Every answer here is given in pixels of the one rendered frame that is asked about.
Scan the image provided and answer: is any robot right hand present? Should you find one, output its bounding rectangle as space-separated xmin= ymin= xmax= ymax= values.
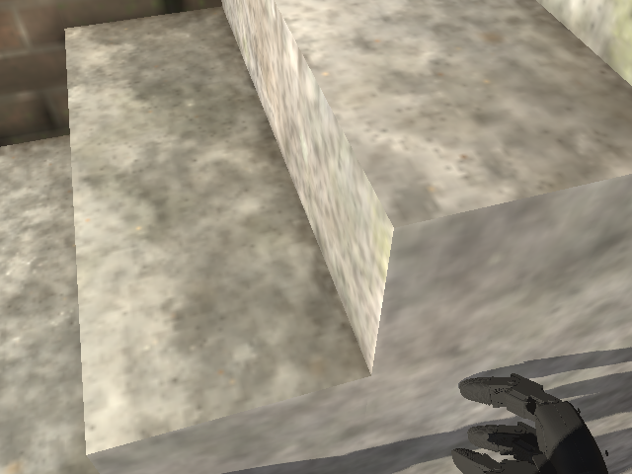
xmin=451 ymin=373 xmax=608 ymax=474

